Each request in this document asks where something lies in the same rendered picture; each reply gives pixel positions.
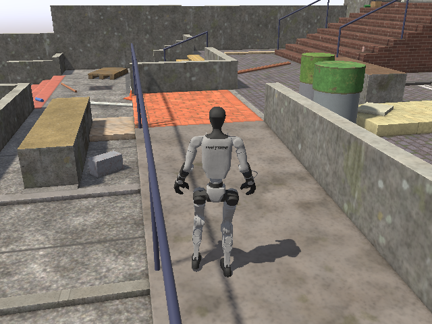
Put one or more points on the left robot forearm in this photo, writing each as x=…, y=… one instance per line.
x=182, y=175

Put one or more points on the right robot hand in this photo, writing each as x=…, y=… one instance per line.
x=252, y=188

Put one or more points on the left robot upper arm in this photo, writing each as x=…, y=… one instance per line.
x=195, y=142

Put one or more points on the humanoid robot head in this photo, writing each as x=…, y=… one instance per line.
x=217, y=117

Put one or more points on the right robot forearm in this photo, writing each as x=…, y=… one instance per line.
x=248, y=176

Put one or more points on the right robot upper arm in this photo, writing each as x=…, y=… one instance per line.
x=237, y=142

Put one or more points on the right robot foot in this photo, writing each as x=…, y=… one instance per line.
x=226, y=271

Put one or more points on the left robot hand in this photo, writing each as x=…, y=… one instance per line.
x=176, y=187

